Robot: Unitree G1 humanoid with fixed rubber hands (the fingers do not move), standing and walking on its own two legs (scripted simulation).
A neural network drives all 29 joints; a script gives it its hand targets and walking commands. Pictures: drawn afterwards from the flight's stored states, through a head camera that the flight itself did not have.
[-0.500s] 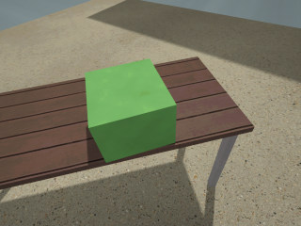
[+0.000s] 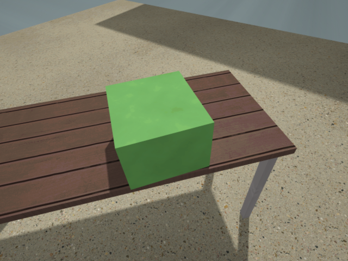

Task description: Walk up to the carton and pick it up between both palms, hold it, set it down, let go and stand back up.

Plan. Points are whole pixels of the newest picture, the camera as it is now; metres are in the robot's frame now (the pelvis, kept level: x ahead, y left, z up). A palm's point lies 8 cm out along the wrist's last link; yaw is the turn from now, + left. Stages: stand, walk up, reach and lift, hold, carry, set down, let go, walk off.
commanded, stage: walk up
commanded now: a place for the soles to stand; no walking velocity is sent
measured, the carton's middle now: (156, 125) +0.58 +0.07 -0.02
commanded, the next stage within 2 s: none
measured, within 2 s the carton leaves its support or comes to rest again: neither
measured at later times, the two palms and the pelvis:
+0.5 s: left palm out of the picture +0.03 +0.31 -0.14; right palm out of the picture +0.08 -0.20 -0.13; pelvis +0.03 +0.04 -0.01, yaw +1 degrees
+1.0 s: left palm out of the picture +0.02 +0.25 -0.13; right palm out of the picture +0.04 -0.24 -0.13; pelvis +0.02 +0.00 +0.00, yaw +4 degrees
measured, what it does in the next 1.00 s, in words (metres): steps on the spot: left foot, then right foot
